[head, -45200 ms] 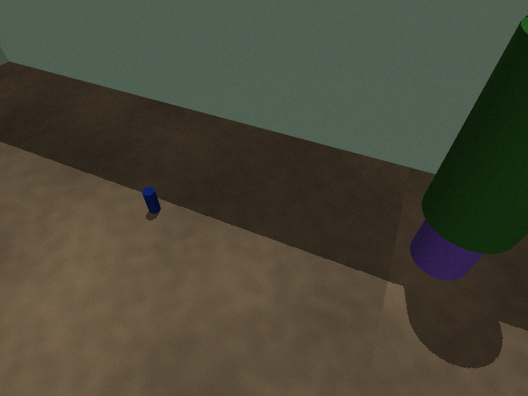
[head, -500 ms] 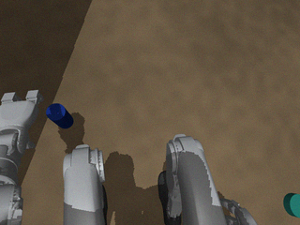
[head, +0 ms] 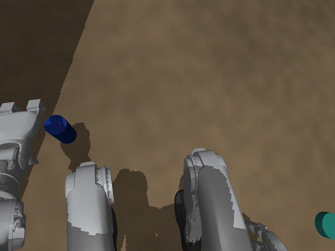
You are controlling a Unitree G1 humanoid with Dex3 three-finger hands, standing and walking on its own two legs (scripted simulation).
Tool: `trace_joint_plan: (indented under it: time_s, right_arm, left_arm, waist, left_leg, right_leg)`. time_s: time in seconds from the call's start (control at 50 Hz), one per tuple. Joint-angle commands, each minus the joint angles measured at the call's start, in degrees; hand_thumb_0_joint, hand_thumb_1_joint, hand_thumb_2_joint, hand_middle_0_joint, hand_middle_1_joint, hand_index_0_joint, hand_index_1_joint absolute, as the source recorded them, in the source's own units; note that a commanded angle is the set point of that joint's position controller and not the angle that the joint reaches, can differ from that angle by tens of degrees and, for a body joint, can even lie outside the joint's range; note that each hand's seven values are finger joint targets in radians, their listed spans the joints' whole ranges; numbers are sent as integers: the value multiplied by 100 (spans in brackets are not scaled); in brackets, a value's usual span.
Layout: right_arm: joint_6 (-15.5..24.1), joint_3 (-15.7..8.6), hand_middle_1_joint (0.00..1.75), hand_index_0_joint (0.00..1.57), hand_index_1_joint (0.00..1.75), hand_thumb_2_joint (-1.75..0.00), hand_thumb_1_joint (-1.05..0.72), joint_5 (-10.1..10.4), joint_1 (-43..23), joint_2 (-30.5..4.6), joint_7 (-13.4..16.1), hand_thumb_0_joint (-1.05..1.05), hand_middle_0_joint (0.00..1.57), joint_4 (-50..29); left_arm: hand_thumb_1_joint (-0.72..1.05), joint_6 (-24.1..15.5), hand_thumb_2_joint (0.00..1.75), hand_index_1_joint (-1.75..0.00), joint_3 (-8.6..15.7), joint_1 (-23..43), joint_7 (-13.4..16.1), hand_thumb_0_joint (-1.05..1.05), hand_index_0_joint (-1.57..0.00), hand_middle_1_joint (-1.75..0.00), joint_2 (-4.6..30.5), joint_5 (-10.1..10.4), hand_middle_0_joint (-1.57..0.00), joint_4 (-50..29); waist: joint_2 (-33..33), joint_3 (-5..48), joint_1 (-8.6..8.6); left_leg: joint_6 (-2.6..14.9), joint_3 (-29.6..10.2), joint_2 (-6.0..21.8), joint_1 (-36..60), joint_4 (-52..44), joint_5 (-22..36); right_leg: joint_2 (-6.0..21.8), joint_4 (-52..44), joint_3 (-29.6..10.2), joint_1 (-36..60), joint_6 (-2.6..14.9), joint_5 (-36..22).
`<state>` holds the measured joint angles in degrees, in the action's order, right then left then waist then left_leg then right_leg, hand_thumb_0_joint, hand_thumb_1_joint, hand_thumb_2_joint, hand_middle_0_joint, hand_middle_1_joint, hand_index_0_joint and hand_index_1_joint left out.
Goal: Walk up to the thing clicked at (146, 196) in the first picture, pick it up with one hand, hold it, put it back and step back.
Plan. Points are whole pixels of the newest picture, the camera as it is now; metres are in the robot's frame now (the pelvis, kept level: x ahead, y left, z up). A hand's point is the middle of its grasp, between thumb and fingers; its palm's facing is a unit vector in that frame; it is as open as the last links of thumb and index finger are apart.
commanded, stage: approach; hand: left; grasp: from above
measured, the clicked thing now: (62, 130) +0.45 +0.26 -0.28
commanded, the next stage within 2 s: close in in 0.74 s
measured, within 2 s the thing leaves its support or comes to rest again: neither
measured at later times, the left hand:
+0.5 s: hand (63, 103) +0.49 +0.22 -0.16, palm faces -0.37 -0.05 -0.93, open 14.1 cm
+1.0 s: hand (38, 137) +0.41 +0.28 -0.18, palm faces -0.46 -0.05 -0.89, open 14.1 cm
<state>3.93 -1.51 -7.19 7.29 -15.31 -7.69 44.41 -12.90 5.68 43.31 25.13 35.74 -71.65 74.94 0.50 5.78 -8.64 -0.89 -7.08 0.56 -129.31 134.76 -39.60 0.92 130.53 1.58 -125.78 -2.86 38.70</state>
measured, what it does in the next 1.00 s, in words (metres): stands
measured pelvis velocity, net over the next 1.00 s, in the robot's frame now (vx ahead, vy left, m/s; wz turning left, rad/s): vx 0.00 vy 0.00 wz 0.01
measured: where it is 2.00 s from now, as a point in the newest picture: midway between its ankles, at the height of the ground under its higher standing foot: (149, 242)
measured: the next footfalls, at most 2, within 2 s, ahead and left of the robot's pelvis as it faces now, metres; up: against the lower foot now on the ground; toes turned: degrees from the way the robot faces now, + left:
none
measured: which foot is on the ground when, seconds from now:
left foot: down 0.00-1.00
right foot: down 0.00-1.00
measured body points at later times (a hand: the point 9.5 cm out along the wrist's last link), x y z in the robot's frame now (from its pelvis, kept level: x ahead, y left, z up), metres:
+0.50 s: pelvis +0.00 +0.00 -0.01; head +0.23 +0.05 +0.37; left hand +0.51 +0.22 -0.11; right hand +0.04 -0.28 -0.11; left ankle +0.08 +0.13 -0.31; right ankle +0.10 -0.14 -0.31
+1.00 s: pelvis +0.00 +0.00 -0.01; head +0.21 +0.07 +0.38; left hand +0.43 +0.28 -0.13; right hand +0.08 -0.28 -0.12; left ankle +0.08 +0.13 -0.31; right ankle +0.10 -0.14 -0.31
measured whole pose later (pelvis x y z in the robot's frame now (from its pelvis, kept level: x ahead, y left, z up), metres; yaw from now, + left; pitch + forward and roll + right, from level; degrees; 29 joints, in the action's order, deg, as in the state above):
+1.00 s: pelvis +0.00 +0.00 -0.01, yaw +0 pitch +33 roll -7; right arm 4.6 -0.6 -7.9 7.6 -15.8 -7.7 45.4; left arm -12.6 0.2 48.8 26.1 34.9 -71.7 81.4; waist 1.3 5.9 -9.8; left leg -0.8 -6.8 -0.1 -130.6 135.7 -38.4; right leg 1.1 131.6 1.2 -126.9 -2.7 38.0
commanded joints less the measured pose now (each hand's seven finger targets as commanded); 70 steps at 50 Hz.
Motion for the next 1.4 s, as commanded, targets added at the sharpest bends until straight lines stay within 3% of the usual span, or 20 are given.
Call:
trace_joint_plan:
  time_s: [0.0,0.08,0.24,0.34,0.4,0.46,0.48,0.54,0.62,0.72,0.82,0.92,0.98,1.08,1.14,1.2,1.28,1.3,1.32,1.38]
  right_arm:
    - [76,-432,30,20,30,-90,-91,19,974,-1314,49,0,20,-145]
    - [105,-441,30,20,30,-90,-91,6,1032,-1319,39,0,20,-112]
    - [187,-323,30,20,30,-90,-91,-88,1266,-1365,78,0,20,120]
    - [166,-169,30,20,30,-90,-91,-168,1332,-1421,32,0,20,82]
    - [97,-122,30,20,30,-90,-91,-136,1301,-1431,0,0,20,-34]
    - [77,-46,30,20,30,-90,-91,-106,1246,-1362,-64,0,20,-118]
    - [60,-36,30,20,30,-90,-91,-78,1277,-1387,-60,0,20,-135]
    - [5,-22,30,20,30,-90,-91,-5,1290,-1324,-73,0,20,-188]
    - [-54,-104,30,20,30,-90,-91,69,1292,-1278,-73,0,20,-227]
    - [-26,-225,30,20,30,-90,-91,75,1373,-1314,-70,0,20,-184]
    - [19,-408,30,20,30,-90,-91,66,1349,-1329,15,0,20,-127]
    - [111,-332,30,20,30,-90,-90,-59,1264,-1320,68,0,20,87]
    - [193,-262,30,20,30,-90,-90,-108,1162,-1397,65,0,20,138]
    - [293,-164,30,20,30,-90,-90,-225,973,-1463,-47,0,20,110]
    - [331,-94,30,20,30,-90,-90,-300,972,-1489,-150,0,20,91]
    - [351,-62,30,20,30,-90,-90,-361,950,-1505,-234,0,20,30]
    - [358,-10,30,20,30,-90,-90,-463,1092,-1534,-332,0,20,14]
    - [345,-40,30,20,30,-90,-90,-451,1133,-1560,-335,0,20,39]
    - [359,-2,30,20,30,-90,-90,-469,1122,-1489,-363,0,20,2]
    - [389,6,30,20,30,-90,-90,-523,1248,-1548,-411,0,20,82]
  left_arm:
    - [-52,-48,99,-100,211,1590,242,0,-10,-100,1408,36,-10,-646]
    - [-57,-15,102,-104,17,1968,280,0,-6,-103,1197,55,-7,-857]
    - [-57,213,102,-105,-503,3325,441,0,-6,-105,680,-19,-7,-139]
    - [-56,589,101,-106,-339,3559,533,0,-7,-106,948,-120,-7,421]
    - [-57,856,102,-105,0,3362,536,0,-7,-104,1392,-95,-7,503]
    - [-57,1045,102,-105,-169,3234,375,0,-7,-104,1114,73,-7,870]
    - [-57,1050,102,-104,2,3197,334,0,-7,-103,1376,177,-8,648]
    - [-57,1132,101,-103,16,2549,113,0,-7,-103,1369,298,-8,737]
    - [-56,916,100,-104,38,2075,-221,0,-7,-105,1344,497,-7,488]
    - [-55,308,100,-105,0,2022,-331,0,-8,-105,1195,443,-7,-478]
    - [-55,-154,107,-106,-127,2406,-8,0,-9,-105,1150,274,-10,-1373]
    - [-55,-82,102,-103,-590,2850,350,0,-8,-103,546,44,-8,-144]
    - [-49,31,108,-106,-455,2890,552,0,-11,-107,784,-118,-11,300]
    - [-55,299,101,-100,-322,2776,712,0,-7,-99,928,-275,-8,980]
    - [-56,353,101,-101,-159,3064,780,0,-6,-99,1125,-254,-7,1022]
    - [-56,378,102,-100,171,2670,836,0,-5,-99,1423,-235,-7,1074]
    - [-55,326,101,-101,292,2697,833,0,-6,-100,1581,-161,-7,1042]
    - [-55,298,100,-100,453,2593,847,0,-5,-99,1728,-108,-7,866]
    - [-57,273,101,-100,283,2540,822,0,-5,-99,1515,-71,-7,864]
    - [-55,179,101,-100,368,2569,788,0,-5,-99,1658,-33,-7,826]
  waist:
    - [-1257,3472,-37]
    - [-1355,3738,-144]
    - [-1535,3601,-674]
    - [-1739,3698,-699]
    - [-1837,4070,-441]
    - [-1398,3549,-620]
    - [-1347,3815,-461]
    - [-1086,3837,-379]
    - [-729,3599,-329]
    - [-1060,3751,-285]
    - [-1445,3809,-314]
    - [-1176,3046,-695]
    - [-1486,3075,-545]
    - [-1773,3123,-570]
    - [-1700,3042,-726]
    - [-1733,3283,-574]
    - [-1508,3360,-764]
    - [-1587,3512,-665]
    - [-1625,3448,-679]
    - [-1550,3407,-778]
  left_leg:
    - [252,573,-141,2772,-1501,709]
    - [230,563,-119,2997,-1487,825]
    - [200,463,-77,3083,-1385,781]
    - [195,548,-103,3052,-1382,993]
    - [210,647,-123,2982,-1421,1168]
    - [306,699,-129,2383,-1355,910]
    - [331,723,-141,2287,-1351,927]
    - [368,780,-135,2144,-1314,1139]
    - [403,752,-143,1841,-1301,958]
    - [301,665,-136,2294,-1309,921]
    - [207,618,-128,2704,-1398,605]
    - [187,510,-127,2586,-1397,264]
    - [173,470,-158,2693,-1445,338]
    - [138,449,-153,2969,-1438,571]
    - [164,454,-148,2763,-1326,636]
    - [185,547,-163,2657,-1150,876]
    - [248,583,-151,2386,-837,1045]
    - [248,580,-152,2421,-857,1118]
    - [242,601,-153,2338,-819,1071]
    - [243,553,-131,2285,-711,964]
  right_leg:
    - [-165,-1296,569,1496,476,-830]
    - [-175,-1295,577,1502,482,-977]
    - [-177,-1205,667,1118,482,-983]
    - [-166,-1159,673,1356,487,-1234]
    - [-172,-1161,613,1676,521,-1409]
    - [-230,-1288,588,1759,484,-1262]
    - [-226,-1331,545,2007,468,-1235]
    - [-243,-1367,488,2515,410,-1474]
    - [-247,-1420,453,2632,389,-1276]
    - [-230,-1345,516,2369,445,-1196]
    - [-207,-1355,520,1735,530,-801]
    - [-203,-1375,645,1010,522,-441]
    - [-145,-1141,714,878,479,-570]
    - [-131,-883,794,812,434,-807]
    - [-158,-867,814,896,415,-911]
    - [-174,-801,775,1129,430,-1088]
    - [-222,-789,747,1445,415,-1367]
    - [-220,-795,735,1530,411,-1409]
    - [-233,-776,722,1589,424,-1389]
    - [-247,-725,776,1554,418,-1285]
